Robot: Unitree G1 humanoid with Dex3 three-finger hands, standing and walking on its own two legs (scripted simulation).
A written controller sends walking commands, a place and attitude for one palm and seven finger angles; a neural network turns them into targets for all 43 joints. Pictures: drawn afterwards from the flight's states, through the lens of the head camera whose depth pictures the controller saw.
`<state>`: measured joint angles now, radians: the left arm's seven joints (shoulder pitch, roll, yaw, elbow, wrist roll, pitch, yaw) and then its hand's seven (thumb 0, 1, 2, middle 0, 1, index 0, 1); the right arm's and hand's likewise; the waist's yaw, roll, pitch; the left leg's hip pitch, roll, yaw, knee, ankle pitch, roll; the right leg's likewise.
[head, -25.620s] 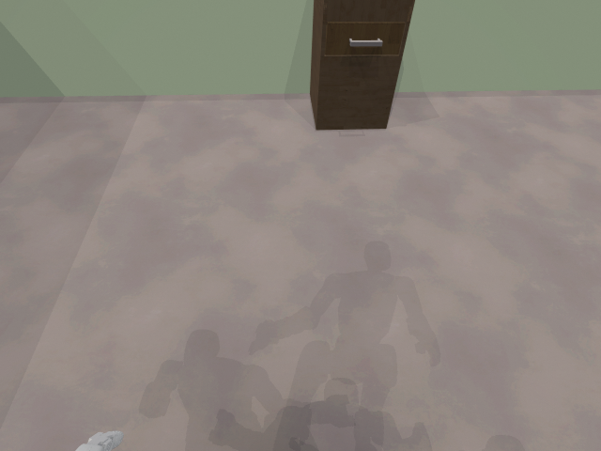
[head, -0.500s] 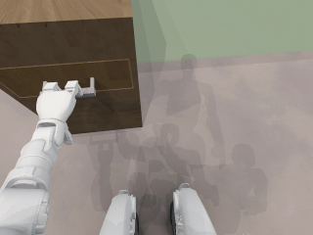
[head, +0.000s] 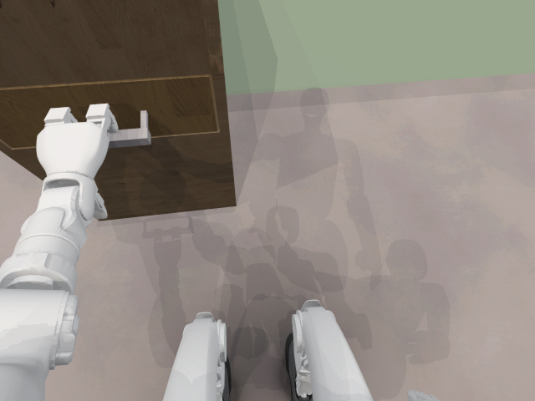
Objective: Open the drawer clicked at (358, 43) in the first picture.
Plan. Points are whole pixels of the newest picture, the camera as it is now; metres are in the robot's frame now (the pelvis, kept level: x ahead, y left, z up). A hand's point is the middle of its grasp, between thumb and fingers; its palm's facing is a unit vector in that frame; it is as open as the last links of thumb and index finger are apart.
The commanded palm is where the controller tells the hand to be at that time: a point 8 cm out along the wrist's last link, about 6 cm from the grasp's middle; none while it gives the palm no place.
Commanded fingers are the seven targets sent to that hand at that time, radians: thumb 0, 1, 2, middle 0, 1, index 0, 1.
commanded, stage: lower the fingers behind the handle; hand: left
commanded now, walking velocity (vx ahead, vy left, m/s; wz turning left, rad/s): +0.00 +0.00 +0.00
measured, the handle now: (101, 130) +0.55 +0.27 -0.07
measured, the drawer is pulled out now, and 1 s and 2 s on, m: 0.00 0.00 0.00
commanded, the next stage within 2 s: lift the fingers back up to retry in 0.74 s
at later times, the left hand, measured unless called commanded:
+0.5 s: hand (94, 164) +0.48 +0.27 -0.05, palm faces -0.01 +0.03 -1.00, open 14.0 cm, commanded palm +0.46 +0.25 -0.04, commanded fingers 0.00 -0.50 0.30 -0.30 -1.20 -0.30 -1.20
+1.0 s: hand (93, 166) +0.48 +0.27 -0.06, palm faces +0.00 +0.00 -1.00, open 14.1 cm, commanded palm +0.46 +0.25 -0.02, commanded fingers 0.00 -0.50 0.30 -0.30 -1.20 -0.30 -1.20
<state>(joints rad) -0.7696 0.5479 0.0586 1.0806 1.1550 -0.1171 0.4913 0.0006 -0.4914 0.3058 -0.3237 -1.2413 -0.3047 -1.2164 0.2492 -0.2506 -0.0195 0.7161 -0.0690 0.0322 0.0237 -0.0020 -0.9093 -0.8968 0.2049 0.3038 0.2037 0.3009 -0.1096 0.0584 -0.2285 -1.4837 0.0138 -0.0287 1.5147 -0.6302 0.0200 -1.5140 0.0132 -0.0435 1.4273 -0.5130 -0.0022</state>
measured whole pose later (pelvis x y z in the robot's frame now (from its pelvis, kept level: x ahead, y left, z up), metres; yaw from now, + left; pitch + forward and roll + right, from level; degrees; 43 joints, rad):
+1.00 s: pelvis -0.02 +0.00 -0.03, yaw +0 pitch +35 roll -3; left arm -0.80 0.55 0.07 0.98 1.12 -0.08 0.46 0.00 -0.49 0.31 -0.26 -1.30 -0.27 -1.19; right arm 0.24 -0.26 -0.01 0.69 -0.04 0.03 0.01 0.00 -0.91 -0.90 0.20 0.30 0.20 0.30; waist -0.10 0.07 -0.21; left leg -1.60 0.01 -0.02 1.61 -0.63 0.03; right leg -1.63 0.01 -0.03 1.53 -0.51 0.01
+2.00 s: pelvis +0.02 +0.01 +0.05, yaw +0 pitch +31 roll -3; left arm -0.65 0.48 0.06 0.99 1.13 -0.11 0.55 0.00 -0.49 0.31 -0.32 -1.20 -0.32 -1.20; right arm 0.25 -0.25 -0.05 0.73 -0.06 0.09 0.03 0.00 -0.91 -0.90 0.20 0.30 0.20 0.30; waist -0.07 0.06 -0.19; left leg -1.28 0.01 -0.01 1.33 -0.60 0.03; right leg -1.31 0.01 -0.02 1.25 -0.49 0.01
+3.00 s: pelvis +0.02 +0.01 +0.05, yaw +0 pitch +31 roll -2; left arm -0.67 0.44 0.05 0.99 1.15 -0.13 0.52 0.00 -0.49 0.31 -0.32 -1.20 -0.32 -1.20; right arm 0.27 -0.24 -0.03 0.73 -0.06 0.06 0.02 0.00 -0.91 -0.90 0.21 0.30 0.20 0.30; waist -0.11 0.06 -0.21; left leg -1.28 0.01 0.00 1.32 -0.59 0.03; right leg -1.32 0.02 -0.01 1.25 -0.48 0.01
